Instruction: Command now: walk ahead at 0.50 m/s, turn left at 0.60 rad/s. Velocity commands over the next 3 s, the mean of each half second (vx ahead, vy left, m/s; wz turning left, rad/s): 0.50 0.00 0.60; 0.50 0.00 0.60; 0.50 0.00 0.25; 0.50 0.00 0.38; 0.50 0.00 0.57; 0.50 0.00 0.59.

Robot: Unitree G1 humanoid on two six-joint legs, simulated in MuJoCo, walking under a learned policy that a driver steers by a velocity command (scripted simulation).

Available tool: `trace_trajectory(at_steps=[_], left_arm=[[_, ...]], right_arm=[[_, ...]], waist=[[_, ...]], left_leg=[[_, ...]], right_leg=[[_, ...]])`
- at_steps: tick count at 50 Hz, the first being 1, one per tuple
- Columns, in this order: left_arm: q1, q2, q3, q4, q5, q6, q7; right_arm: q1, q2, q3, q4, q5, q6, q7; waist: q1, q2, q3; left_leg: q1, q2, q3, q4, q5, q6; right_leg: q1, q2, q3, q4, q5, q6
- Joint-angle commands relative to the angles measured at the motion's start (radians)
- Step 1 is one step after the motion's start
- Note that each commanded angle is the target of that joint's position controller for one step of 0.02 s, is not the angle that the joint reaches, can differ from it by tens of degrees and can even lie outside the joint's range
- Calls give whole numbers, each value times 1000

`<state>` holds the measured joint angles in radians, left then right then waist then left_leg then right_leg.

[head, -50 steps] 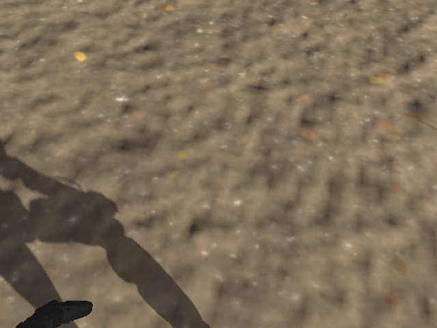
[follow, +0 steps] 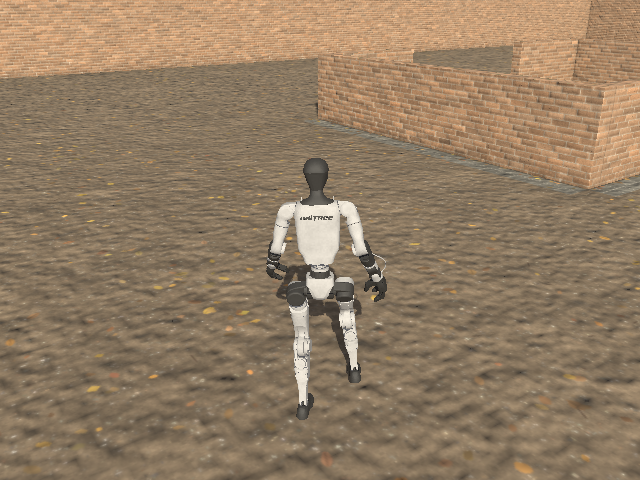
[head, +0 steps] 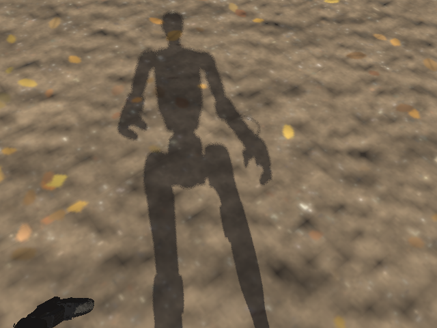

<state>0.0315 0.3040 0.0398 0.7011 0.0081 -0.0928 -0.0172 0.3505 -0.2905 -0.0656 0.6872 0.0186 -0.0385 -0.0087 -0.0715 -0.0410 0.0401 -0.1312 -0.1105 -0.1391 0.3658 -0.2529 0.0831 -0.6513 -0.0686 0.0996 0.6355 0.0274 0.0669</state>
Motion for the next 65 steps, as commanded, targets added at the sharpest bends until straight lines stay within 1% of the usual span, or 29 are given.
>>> trace_trajectory(at_steps=[1, 4, 6, 7, 8, 9, 10, 12, 17, 23, 27, 30, 32, 33, 34, 35, 36, 37, 38, 41, 48, 53, 56, 57, 58, 59, 60, 62, 65], left_arm=[[-101, 83, 20, -89, -12, -21, -10], [-64, 116, 38, -86, -15, -32, -14], [91, 149, 62, -52, -6, -41, -5], [240, 201, 76, -41, 10, -43, 4], [330, 275, 95, -4, 18, -29, 1], [317, 184, 78, -14, -10, -24, -6], [275, 122, 61, -25, -12, -17, 0], [196, 86, 46, -21, 4, -5, 6], [192, 95, 52, 21, -5, -21, 11], [207, 145, 64, 57, -8, -8, 18], [260, 181, 73, 88, -26, 12, 19], [258, 226, 87, 91, -43, 32, 27], [246, 212, 80, 82, -45, 42, 35], [290, 116, 46, 61, 5, 37, 33], [322, 51, 16, -5, 5, 7, 20], [199, 156, 38, -15, -31, -24, 8], [139, 162, 38, -41, -54, -41, 2], [141, 143, 33, -30, -37, -46, 9], [152, 148, 39, -20, -11, -42, 15], [182, 129, 39, -11, 5, -12, 12], [-58, 57, 10, -73, -1, -8, 1], [-68, 104, 28, -83, -13, -25, -18], [106, 143, 55, -43, 0, -36, -11], [254, 192, 66, -30, 13, -39, -6], [357, 274, 93, 22, 14, -26, -13], [363, 179, 72, 21, -21, -24, -21], [311, 125, 56, 13, -22, -19, -17], [226, 96, 41, 8, -1, -8, -12], [222, 69, 29, 21, -2, -15, -6]], right_arm=[[18, -173, -51, -39, 10, -8, -10], [18, -165, -52, -30, 8, 2, -14], [-1, -122, -37, -38, 3, 6, -11], [4, -64, -15, -57, -12, 4, -8], [148, -10, 3, -82, 18, -5, -8], [141, -116, -13, -57, 27, -6, -12], [24, -173, -30, -65, 21, -1, -11], [-77, -157, -34, -90, -1, 3, -10], [-102, -67, -19, -115, 7, 24, 5], [-239, -43, -3, -140, 5, 8, 36], [-338, -44, -2, -178, 9, 7, 60], [-286, -95, -28, -184, -1, 14, 65], [-4, -184, -82, -110, 3, 25, 49], [110, -267, -104, -82, 13, 36, 27], [49, -330, -101, -123, 16, 19, 31], [57, -233, -75, -128, 9, 2, 41], [29, -198, -62, -116, 0, -12, 42], [-32, -176, -53, -116, 0, -19, 42], [-89, -147, -44, -123, -4, -21, 38], [-130, -140, -38, -127, -13, -26, 23], [-30, -178, -50, -63, 0, -15, -9], [24, -153, -44, -17, 5, -6, -13], [18, -112, -30, -9, -5, 1, -7], [30, -69, -10, -26, -20, 1, -6], [190, -11, 7, -26, 13, -11, -5], [157, -105, -6, -7, 20, -16, -8], [22, -156, -21, -24, 20, -17, -7], [-101, -135, -17, -58, -9, -24, -7], [-71, -80, -10, -45, -7, -26, 3]], waist=[[0, 122, -25], [29, 161, -32], [110, 164, -110], [170, 66, -253], [110, -275, -380], [131, -198, -325], [161, -102, -193], [131, -31, -62], [93, -54, -16], [133, -22, 8], [156, -19, 42], [92, -56, -15], [-66, -24, -162], [-69, 174, -247], [24, 345, -397], [-54, 179, -371], [-39, 150, -235], [13, 53, -153], [50, 55, -118], [97, 87, -87], [11, 103, -22], [11, 144, -27], [100, 156, -101], [157, 58, -249], [103, -289, -366], [136, -191, -307], [161, -88, -169], [127, -5, -44], [83, -63, -50]], left_leg=[[-86, 219, -195, -66, 153, 128], [-6, 249, -279, 25, 167, 108], [-35, 186, -253, 181, 245, 62], [-153, 125, -175, 453, 122, 23], [-515, -10, -43, 785, -333, -51], [-643, 73, -64, 924, -324, -66], [-675, 109, -44, 954, -228, -74], [-623, 168, -7, 890, -111, -80], [-580, 224, 34, 738, -33, -88], [-546, 215, 100, 432, 248, -83], [-517, 191, 155, 298, 233, -49], [-378, 111, 227, 262, 85, 11], [28, 37, 235, 181, 131, 81], [328, 229, -59, 187, 170, 148], [554, 435, -655, 4, -125, 353], [522, 430, -639, -79, -184, 301], [401, 399, -504, -86, -121, 264], [247, 356, -399, -87, 0, 233], [137, 319, -316, -94, 110, 216], [-25, 278, -229, -138, 283, 223], [-147, 189, -123, -124, 192, 146], [-9, 260, -230, -10, 146, 120], [4, 204, -202, 185, 341, 69], [-110, 145, -136, 457, 209, 30], [-469, -9, -22, 800, -264, -54], [-609, 42, -76, 920, -315, -61], [-650, 80, -64, 944, -227, -58], [-615, 148, -1, 855, -111, -58], [-517, 195, 38, 730, -57, -65]], right_leg=[[156, 60, -27, -101, 61, -10], [205, 66, -15, -142, -68, -47], [441, 48, -29, -192, -82, -101], [702, -115, 123, -167, -123, -165], [1021, -340, 598, -262, -352, -335], [995, -358, 707, -322, -586, -326], [875, -312, 540, -339, -573, -278], [658, -230, 307, -371, -324, -244], [545, -197, 65, -470, -104, -260], [588, -170, -154, -484, 44, -229], [674, -200, -220, -461, 104, -205], [742, -209, -277, -288, 534, -176], [601, -160, -324, 93, 597, -128], [307, -94, -320, 425, -35, -84], [-48, 108, -144, 732, -634, -43], [-156, 53, -3, 769, -572, -60], [-187, 19, -18, 716, -484, -80], [-131, -22, -15, 625, -410, -78], [-63, -48, -12, 542, -369, -67], [34, -54, -29, 444, -313, -27], [134, 39, -55, -16, 59, 14], [172, 44, -22, -122, 3, -35], [421, 45, -59, -174, -70, -114], [674, -107, 101, -146, -66, -179], [989, -309, 582, -258, -308, -360], [977, -324, 718, -344, -580, -351], [858, -286, 570, -361, -578, -308], [645, -207, 365, -390, -363, -285], [558, -145, 224, -439, -166, -281]])
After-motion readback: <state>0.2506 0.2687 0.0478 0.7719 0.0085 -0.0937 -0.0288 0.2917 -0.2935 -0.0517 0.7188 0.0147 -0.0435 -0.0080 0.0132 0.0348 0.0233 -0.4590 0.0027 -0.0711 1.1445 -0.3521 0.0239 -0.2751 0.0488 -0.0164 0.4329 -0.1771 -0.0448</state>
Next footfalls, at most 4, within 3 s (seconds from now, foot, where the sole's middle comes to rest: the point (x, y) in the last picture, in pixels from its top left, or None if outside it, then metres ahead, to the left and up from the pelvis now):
0.14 right None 0.27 -0.14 -0.78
0.64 left None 0.47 0.19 -0.78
1.12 right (152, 223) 0.82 0.16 -0.78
1.64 left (43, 216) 0.86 0.53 -0.78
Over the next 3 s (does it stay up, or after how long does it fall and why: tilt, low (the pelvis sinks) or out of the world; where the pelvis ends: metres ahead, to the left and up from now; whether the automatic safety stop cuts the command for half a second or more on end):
stays up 1.12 0.99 0.00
